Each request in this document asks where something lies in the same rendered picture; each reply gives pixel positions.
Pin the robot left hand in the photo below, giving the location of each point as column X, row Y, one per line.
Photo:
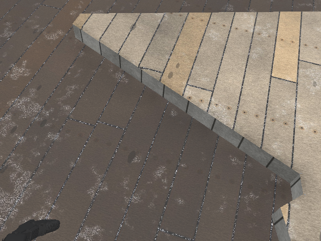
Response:
column 32, row 229

